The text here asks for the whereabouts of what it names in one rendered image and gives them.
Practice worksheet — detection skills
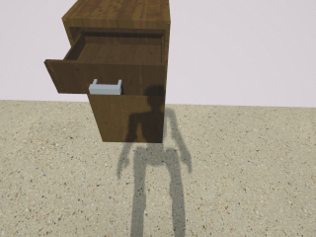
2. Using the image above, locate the cabinet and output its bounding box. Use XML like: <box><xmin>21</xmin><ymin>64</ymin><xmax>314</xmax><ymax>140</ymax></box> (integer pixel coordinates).
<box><xmin>61</xmin><ymin>0</ymin><xmax>171</xmax><ymax>143</ymax></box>

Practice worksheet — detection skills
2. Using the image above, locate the drawer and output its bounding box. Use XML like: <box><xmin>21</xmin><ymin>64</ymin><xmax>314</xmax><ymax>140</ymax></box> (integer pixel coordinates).
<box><xmin>44</xmin><ymin>31</ymin><xmax>166</xmax><ymax>96</ymax></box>

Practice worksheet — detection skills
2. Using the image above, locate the handle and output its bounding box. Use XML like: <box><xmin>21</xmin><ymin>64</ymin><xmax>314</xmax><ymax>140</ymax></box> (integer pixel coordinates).
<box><xmin>89</xmin><ymin>79</ymin><xmax>122</xmax><ymax>95</ymax></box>

